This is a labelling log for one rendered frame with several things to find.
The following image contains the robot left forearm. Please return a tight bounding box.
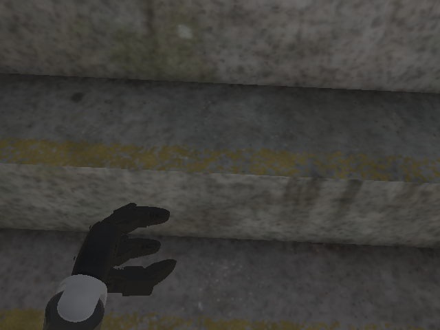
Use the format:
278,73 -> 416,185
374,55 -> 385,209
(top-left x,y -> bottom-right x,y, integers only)
43,274 -> 107,330

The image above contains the robot left hand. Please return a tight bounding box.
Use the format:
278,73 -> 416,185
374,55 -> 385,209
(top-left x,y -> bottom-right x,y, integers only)
71,203 -> 177,296

